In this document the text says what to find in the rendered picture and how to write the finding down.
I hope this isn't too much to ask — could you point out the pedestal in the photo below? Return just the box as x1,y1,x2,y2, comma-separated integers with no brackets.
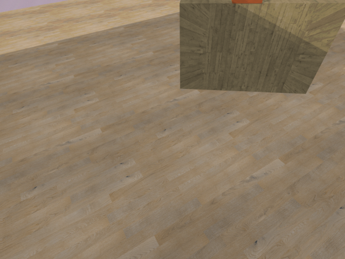
180,0,345,94

